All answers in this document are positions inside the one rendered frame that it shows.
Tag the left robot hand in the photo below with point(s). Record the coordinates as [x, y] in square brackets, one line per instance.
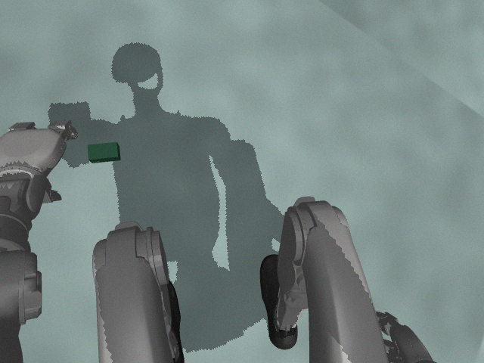
[39, 149]

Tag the right robot foot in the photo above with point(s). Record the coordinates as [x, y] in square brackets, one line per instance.
[269, 287]

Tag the left robot arm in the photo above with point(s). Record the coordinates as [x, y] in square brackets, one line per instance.
[22, 190]

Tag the right robot hand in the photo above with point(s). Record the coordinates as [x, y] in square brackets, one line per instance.
[405, 346]

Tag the left robot foot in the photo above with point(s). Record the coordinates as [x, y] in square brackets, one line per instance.
[175, 323]

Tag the small box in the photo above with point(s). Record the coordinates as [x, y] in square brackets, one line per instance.
[106, 152]

